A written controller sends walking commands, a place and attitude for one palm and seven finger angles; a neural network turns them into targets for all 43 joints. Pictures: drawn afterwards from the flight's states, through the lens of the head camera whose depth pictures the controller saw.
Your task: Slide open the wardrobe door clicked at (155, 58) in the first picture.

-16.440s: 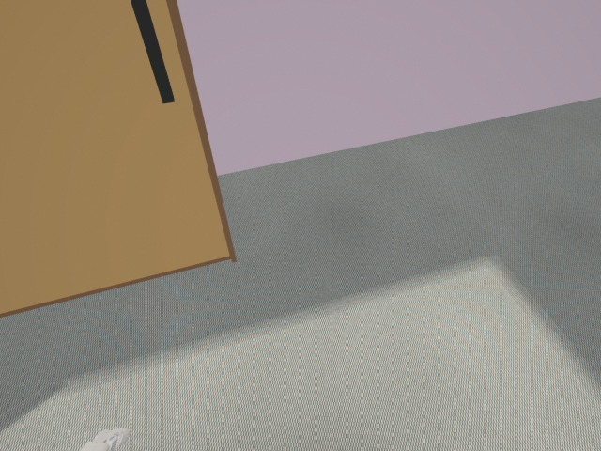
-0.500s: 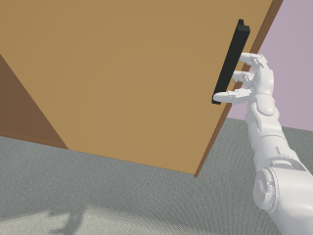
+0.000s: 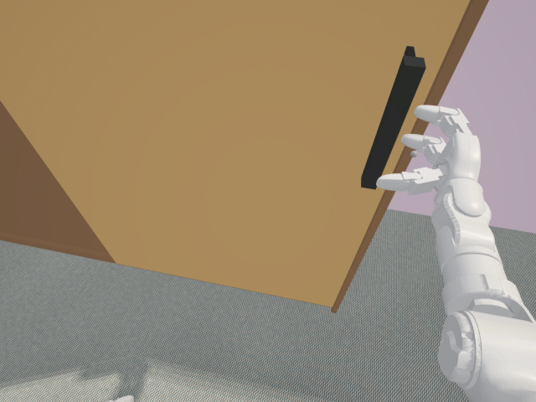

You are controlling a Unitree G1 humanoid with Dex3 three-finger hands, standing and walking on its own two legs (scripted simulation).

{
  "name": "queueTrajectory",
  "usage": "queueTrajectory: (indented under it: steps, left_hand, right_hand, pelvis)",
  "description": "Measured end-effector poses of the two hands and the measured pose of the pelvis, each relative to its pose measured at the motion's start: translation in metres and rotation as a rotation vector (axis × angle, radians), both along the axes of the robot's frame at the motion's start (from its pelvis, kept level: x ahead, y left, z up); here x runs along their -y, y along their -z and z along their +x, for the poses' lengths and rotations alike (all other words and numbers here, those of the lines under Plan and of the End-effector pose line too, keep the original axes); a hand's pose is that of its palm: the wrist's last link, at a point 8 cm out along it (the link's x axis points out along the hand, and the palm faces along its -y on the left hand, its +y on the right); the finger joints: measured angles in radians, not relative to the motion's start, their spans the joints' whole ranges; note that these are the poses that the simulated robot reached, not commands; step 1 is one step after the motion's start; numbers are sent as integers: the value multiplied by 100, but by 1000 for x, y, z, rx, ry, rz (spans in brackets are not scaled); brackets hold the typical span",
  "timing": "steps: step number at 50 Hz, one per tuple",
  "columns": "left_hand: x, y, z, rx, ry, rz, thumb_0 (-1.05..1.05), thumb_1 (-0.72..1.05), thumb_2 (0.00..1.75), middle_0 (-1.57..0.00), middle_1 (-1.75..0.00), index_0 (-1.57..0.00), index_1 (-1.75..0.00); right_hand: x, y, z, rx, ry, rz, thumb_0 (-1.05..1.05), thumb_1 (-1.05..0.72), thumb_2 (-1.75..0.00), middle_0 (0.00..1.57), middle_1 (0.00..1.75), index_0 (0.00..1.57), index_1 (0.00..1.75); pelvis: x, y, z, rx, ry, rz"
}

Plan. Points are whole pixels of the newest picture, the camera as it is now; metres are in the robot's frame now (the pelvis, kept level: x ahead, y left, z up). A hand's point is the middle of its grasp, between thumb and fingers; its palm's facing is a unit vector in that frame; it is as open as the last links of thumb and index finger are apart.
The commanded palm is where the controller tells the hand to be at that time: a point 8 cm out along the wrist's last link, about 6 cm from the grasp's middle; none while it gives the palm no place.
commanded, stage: move the hooked fingers beside the handle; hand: right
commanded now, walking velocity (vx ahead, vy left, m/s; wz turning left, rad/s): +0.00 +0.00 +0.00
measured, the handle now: (386, 124) +0.54 -0.12 +0.14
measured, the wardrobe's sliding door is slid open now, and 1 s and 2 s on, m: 0.00 0.00 0.00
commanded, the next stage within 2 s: feel for the door with the fingertips in 1.70 s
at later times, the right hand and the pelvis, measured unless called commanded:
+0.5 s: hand (423, 161) +0.45 -0.16 +0.15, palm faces +0.11 +0.99 +0.01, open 14.0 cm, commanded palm +0.42 -0.21 +0.15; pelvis +0.00 +0.00 +0.00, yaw -1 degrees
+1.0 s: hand (437, 164) +0.45 -0.18 +0.15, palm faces +0.11 +0.99 +0.03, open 14.0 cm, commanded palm +0.42 -0.23 +0.15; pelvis -0.01 +0.00 +0.00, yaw +0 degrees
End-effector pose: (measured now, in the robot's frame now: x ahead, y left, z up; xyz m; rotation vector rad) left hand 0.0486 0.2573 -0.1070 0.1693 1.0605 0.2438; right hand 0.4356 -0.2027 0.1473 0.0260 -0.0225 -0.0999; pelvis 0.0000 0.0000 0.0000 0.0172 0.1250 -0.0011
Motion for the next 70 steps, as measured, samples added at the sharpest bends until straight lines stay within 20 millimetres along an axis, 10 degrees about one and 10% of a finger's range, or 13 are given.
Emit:
queueTrajectory:
  steps: [70]
  left_hand:
    - [8, -7, 21, 73, 26, 12, 1, 91, 89, -20, -30, -21, -30]
  right_hand:
    - [28, -3, -21, -3, 10, -5, -2, 50, -30, 30, 120, 30, 120]
  pelvis:
    - [4, -1, -6, 30, 6, 3]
